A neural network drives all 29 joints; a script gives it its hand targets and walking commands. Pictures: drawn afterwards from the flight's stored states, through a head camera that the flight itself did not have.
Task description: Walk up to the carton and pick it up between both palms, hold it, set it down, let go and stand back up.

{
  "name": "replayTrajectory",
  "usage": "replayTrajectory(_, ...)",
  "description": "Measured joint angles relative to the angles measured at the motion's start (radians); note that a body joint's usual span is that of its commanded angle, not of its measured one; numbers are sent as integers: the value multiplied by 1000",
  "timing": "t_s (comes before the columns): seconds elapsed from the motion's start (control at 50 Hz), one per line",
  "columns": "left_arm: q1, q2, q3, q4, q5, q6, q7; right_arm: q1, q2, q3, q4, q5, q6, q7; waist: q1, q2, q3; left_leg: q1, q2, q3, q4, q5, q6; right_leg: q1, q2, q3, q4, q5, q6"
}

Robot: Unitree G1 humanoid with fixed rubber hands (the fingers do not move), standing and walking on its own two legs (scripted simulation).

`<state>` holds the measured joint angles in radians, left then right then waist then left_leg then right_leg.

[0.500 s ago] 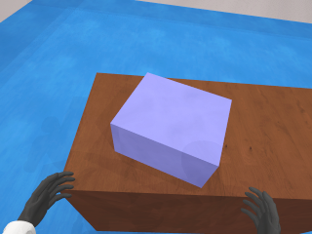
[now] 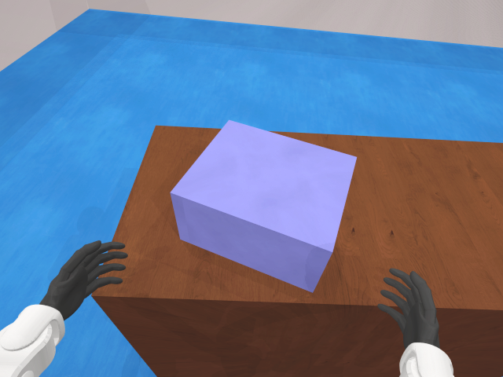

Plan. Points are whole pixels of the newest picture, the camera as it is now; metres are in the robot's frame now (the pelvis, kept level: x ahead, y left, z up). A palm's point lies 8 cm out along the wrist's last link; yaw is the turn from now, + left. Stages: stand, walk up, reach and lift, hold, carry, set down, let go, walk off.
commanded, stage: reach and lift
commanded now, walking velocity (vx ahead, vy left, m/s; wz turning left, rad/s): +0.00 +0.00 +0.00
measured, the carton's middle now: (267, 198) +0.45 -0.03 +0.00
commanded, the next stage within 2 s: none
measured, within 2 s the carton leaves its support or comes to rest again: neither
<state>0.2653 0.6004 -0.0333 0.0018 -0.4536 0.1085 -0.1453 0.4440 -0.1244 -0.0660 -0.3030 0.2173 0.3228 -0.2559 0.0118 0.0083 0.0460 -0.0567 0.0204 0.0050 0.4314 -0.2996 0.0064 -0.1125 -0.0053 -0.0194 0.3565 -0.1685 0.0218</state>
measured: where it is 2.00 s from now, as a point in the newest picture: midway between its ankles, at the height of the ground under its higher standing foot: outside the picture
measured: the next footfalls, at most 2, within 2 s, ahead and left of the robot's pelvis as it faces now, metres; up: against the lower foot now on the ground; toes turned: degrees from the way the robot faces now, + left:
none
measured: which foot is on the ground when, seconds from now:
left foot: down 0.00-1.00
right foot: down 0.00-1.00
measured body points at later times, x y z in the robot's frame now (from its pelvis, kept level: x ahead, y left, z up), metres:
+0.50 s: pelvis +0.02 +0.01 +0.00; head +0.05 +0.02 +0.45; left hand +0.33 +0.25 +0.06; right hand +0.25 -0.23 +0.06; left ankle -0.04 +0.11 -0.74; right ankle +0.02 -0.14 -0.74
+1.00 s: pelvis +0.02 +0.01 +0.00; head +0.04 +0.03 +0.45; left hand +0.42 +0.22 +0.11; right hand +0.27 -0.28 +0.09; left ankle -0.04 +0.11 -0.74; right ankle +0.02 -0.14 -0.74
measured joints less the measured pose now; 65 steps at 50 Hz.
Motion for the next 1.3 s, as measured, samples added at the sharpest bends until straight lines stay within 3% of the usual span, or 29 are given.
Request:
replayTrajectory(0.2, -160, -35, 52, 59, 51, 96, -25, -97, -16, -1, -7, 27, 95, -14, -23, -2, 4, 12, 0, 20, -43, 14, -4, -13, 2, 21, -3, -1, -3)
replayTrajectory(0.44, -219, -66, 77, 40, 61, 110, -11, -150, -67, 0, 13, 60, 28, 11, -33, -7, 4, -27, -4, 31, -60, 10, 7, -48, 0, 35, -37, 7, 9)
replayTrajectory(0.72, -401, -98, 125, 48, 135, 242, -7, -334, -150, -15, 146, 137, 5, 49, -80, -18, -6, -17, -2, 34, -57, -8, 18, -8, 2, 41, -102, 28, 23)
replayTrajectory(0.94, -594, -114, 135, 233, 169, 282, 1, -458, -185, -35, 293, 148, -9, 87, -123, -19, -17, -33, 1, 38, -51, 1, 18, -24, 7, 52, -108, 48, 22)
replayTrajectory(1.3, -980, -90, 28, 763, 108, 135, 7, -829, -136, -31, 700, 96, -68, 90, -168, -16, -76, -163, -11, 16, -10, 30, 12, -162, -4, 33, -30, 48, 13)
